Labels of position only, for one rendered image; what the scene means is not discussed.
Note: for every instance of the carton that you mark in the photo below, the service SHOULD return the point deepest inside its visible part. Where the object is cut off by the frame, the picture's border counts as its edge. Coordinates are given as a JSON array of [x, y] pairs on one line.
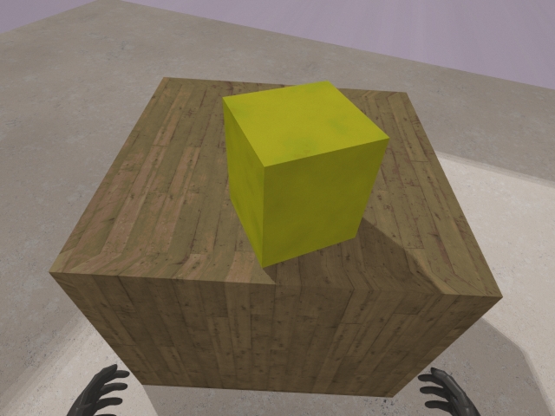
[[302, 162]]

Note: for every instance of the robot right hand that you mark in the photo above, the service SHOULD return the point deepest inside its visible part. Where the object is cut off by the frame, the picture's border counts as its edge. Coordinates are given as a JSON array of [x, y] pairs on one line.
[[458, 403]]

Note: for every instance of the pedestal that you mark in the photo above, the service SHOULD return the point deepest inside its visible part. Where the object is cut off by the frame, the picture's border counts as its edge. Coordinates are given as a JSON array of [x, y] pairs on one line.
[[161, 266]]

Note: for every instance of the robot left hand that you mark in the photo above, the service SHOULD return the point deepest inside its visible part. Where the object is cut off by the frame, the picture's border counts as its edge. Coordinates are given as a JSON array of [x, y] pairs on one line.
[[88, 403]]

